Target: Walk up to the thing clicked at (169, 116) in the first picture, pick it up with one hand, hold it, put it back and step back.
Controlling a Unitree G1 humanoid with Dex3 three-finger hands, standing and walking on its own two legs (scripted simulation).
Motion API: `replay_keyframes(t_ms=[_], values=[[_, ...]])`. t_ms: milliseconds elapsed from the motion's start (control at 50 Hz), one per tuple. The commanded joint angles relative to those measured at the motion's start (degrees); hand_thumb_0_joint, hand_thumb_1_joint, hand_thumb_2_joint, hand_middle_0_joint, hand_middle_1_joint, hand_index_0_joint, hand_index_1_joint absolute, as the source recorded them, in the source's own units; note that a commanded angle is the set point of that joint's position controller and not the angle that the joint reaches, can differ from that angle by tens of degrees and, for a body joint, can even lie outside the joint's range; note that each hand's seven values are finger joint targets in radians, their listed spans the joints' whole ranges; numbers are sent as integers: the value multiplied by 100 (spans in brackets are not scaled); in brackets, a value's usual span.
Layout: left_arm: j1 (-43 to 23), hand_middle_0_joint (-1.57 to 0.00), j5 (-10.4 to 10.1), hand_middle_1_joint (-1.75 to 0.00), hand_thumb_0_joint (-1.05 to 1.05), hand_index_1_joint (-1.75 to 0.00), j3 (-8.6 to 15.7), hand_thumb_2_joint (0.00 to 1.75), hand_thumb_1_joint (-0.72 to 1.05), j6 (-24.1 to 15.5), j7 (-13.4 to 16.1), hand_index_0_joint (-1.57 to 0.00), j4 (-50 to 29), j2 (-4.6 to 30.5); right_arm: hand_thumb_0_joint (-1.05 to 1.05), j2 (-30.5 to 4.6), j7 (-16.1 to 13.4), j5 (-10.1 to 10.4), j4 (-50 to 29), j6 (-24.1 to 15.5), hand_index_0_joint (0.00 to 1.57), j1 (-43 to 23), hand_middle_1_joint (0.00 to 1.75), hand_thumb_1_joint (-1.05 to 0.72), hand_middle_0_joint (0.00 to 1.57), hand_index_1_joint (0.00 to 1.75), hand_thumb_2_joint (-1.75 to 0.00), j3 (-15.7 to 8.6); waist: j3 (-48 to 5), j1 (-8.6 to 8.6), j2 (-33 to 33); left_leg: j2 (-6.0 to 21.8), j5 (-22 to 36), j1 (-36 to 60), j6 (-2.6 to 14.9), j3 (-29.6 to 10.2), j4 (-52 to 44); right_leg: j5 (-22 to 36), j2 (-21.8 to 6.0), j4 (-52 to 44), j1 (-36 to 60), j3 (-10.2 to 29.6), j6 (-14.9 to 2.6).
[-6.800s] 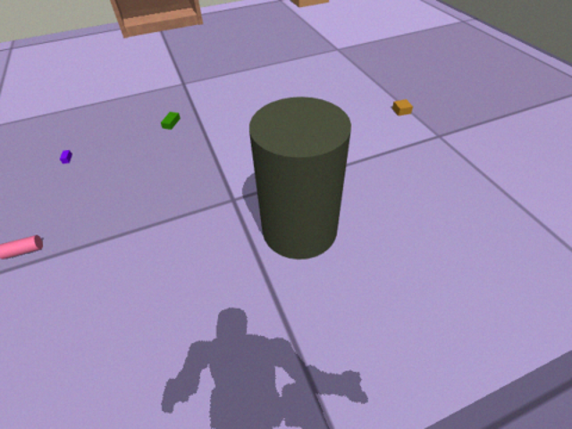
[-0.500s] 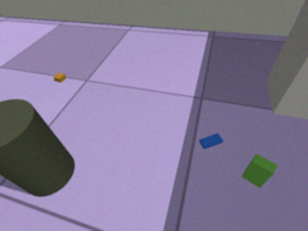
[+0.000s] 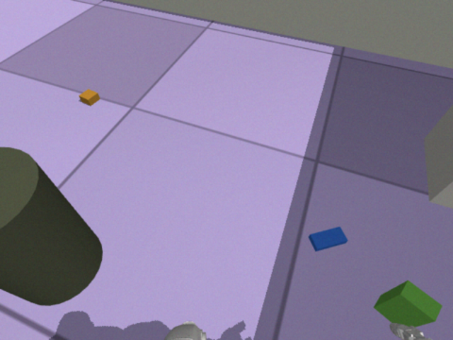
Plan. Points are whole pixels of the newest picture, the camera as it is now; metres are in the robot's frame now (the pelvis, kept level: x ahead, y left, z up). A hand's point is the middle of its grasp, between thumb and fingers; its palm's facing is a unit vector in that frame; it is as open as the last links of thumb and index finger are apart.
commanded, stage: walk up
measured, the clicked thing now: out of the picture +0.57 +1.87 -0.73
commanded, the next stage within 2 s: stand in 1.92 s
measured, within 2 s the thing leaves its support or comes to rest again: neither
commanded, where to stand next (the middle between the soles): +0.41 -0.02 m, yaw -2 degrees
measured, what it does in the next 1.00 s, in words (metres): walks ahead: right foot, then left foot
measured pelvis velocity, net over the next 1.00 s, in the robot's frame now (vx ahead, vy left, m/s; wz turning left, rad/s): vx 0.34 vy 0.02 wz -0.03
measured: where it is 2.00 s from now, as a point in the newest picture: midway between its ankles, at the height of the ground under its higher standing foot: (229, 288)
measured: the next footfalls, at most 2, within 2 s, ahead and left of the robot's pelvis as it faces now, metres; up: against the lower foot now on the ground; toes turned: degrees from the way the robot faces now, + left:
right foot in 0.40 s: +0.30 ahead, -0.15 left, +0.00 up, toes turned -6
left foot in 0.84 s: +0.47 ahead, +0.11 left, +0.00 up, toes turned +0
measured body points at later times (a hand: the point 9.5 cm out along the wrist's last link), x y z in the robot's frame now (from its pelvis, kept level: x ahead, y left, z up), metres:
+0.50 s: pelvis +0.21 -0.03 +0.01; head +0.23 -0.07 +0.46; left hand +0.29 +0.29 -0.08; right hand +0.24 -0.35 -0.13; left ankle +0.13 +0.10 -0.66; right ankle +0.26 -0.14 -0.72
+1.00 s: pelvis +0.34 +0.02 +0.01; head +0.38 +0.06 +0.46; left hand +0.41 +0.33 -0.13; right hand +0.43 -0.29 -0.08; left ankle +0.43 +0.11 -0.72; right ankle +0.31 -0.14 -0.66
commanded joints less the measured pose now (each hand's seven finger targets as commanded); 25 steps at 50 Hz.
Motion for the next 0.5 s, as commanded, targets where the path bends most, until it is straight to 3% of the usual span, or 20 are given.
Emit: replay_keyframes(t_ms=[0, 20, 40, 80, 120, 160, 180, 220, 260, 300, 340, 360, 380, 400, 420, 440, 460, 480], values=[[171, -20, -62, -30, 0, -30, 273, 90, 90, -174, 101, -20, -522, 1354, 0, -1715, -243, 215, -339, -111, 20, 781, 30, -90, 20, 30, -90, -458, -696, -329, 678, 1715, -181, 2035, 1020, -2530, -2227, 540, 80, 1830, -2417, 948, -236], [381, -20, -99, -30, 0, -30, 290, 90, 90, -170, 75, -20, -424, 1279, 0, -1533, -262, 196, -436, -131, 20, 563, 30, -90, 20, 30, -90, -361, -514, -155, 755, 1487, 224, 1764, 855, -1901, -2184, 773, -17, 1557, -2238, 906, -206], [539, -20, -115, -30, 0, -30, 270, 90, 90, -152, 39, -20, -379, 1222, 0, -1406, -270, 230, -444, -161, 20, 536, 30, -90, 20, 30, -90, -309, -456, -93, 830, 1324, 811, 1563, 762, -1370, -2199, 967, -76, 1285, -2121, 752, -151], [613, -20, -67, -30, 0, -30, 283, 90, 90, -91, -9, -20, -353, 1109, 0, -1378, -268, 205, -517, -221, 20, 526, 30, -90, 20, 30, -90, -293, -446, -63, 880, 1293, 1206, 1319, 929, -1034, -2258, 1198, -59, 1173, -1953, 560, 3], [344, -20, -29, -30, 0, -30, 267, 90, 90, -86, -72, -20, -455, 1036, 0, -1415, -273, 175, -602, -252, 20, 589, 30, -90, 20, 30, -90, -299, -240, -111, 925, 1290, 1082, 1278, 1008, -794, -2360, 1356, -168, 419, -2078, 453, 136], [156, -20, 17, -30, 0, -30, 281, 90, 90, -89, -131, -20, -555, 1069, 0, -1483, -248, 155, -679, -269, 20, 450, 30, -90, 20, 30, -90, -303, 11, -83, 960, 1341, 392, 1126, 1150, -718, -2576, 1544, -324, -149, -2212, 270, 210], [-20, -20, 46, -30, 0, -30, 297, 90, 90, -97, -176, -20, -610, 1060, 0, -1525, -227, 142, -714, -267, 20, 437, 30, -90, 20, 30, -90, -319, 70, -151, 949, 1329, -56, 1027, 1183, -680, -2643, 1633, -390, -505, -2138, 143, 215], [-344, -20, 82, -30, 0, -30, 340, 90, 90, -129, -244, -20, -668, 1076, 0, -1557, -195, 139, -739, -259, 20, 482, 30, -90, 20, 30, -90, -337, 105, -232, 911, 1206, -610, 808, 1107, -541, -2629, 1934, -394, -1186, -1770, -8, 201], [-304, -20, 82, -30, 0, -30, 352, 90, 90, -158, -263, -20, -650, 1025, 0, -1569, -177, 158, -771, -235, 20, 453, 30, -90, 20, 30, -90, -327, -41, -183, 964, 1173, -684, 852, 1008, -550, -2460, 2203, -303, -1513, -1472, -136, 115], [-301, -20, 93, -30, 0, -30, 387, 90, 90, -189, -252, -20, -610, 1037, 0, -1572, -173, 168, -792, -186, 20, 464, 30, -90, 20, 30, -90, -313, -151, -153, 835, 1198, -525, 796, 952, -574, -2148, 2100, -158, -1714, -1116, -291, 54], [130, -20, 119, -30, 0, -30, 426, 90, 90, -262, -187, -20, -495, 1092, 0, -1485, -183, 169, -861, -126, 20, 433, 30, -90, 20, 30, -90, -262, -452, 120, 454, 1051, 144, 853, 781, -401, -1247, 2047, 26, -2208, -350, -438, -6], [625, -20, 130, -30, 0, -30, 511, 90, 90, -326, -111, -20, -373, 1276, 0, -1245, -190, 170, -883, -121, 20, 560, 30, -90, 20, 30, -90, -163, -911, 369, -107, 752, 853, 808, 607, -112, -56, 1783, 90, -2474, 433, -315, -108], [1149, -20, 167, -30, 0, -30, 638, 90, 90, -386, -32, -20, -341, 1636, 0, -953, -205, 202, -950, -142, 20, 846, 30, -90, 20, 30, -90, -49, -1330, 554, -1107, 258, 379, 162, 347, 233, 1526, 1438, -658, -2961, 1236, 930, -405], [1080, -20, 131, -30, 0, -30, 679, 90, 90, -427, 27, -20, -498, 1969, 0, -664, -204, 200, -984, -120, 20, 1112, 30, -90, 20, 30, -90, 71, -1293, 390, -1693, -391, -1874, -1128, 80, -13, 2408, 1610, -1979, -3350, 1793, 3165, -862], [902, -20, 25, -30, 0, -30, 687, 90, 90, -384, 34, -20, -491, 2025, 0, -1342, -283, 193, -807, -46, 20, 989, 30, -90, 20, 30, -90, -83, -1110, 466, -1069, -190, -1992, -1377, 71, -323, 2843, 1783, -2324, -3410, 1611, 3692, -1413], [823, -20, -32, -30, 0, -30, 645, 90, 90, -358, 60, -20, -566, 1931, 0, -1422, -327, 186, -758, -41, 20, 781, 30, -90, 20, 30, -90, -104, -826, 468, -892, -42, -1885, -1391, 48, -601, 2986, 2145, -2275, -3442, 1115, 3472, -1536], [745, -20, -70, -30, 0, -30, 588, 90, 90, -344, 83, -20, -588, 1731, 0, -1372, -318, 242, -712, -46, 20, 596, 30, -90, 20, 30, -90, -96, -604, 425, -593, -18, -1639, -1333, 55, -889, 3085, 2809, -1990, -3444, 788, 2697, -1409], [593, -20, -65, -30, 0, -30, 518, 90, 90, -360, 108, -20, -652, 1589, 0, -1267, -292, 298, -654, -31, 20, 699, 30, -90, 20, 30, -90, -96, -576, 267, -566, 30, -1377, -1159, 56, -968, 2926, 3265, -1672, -3342, 629, 1988, -1136]])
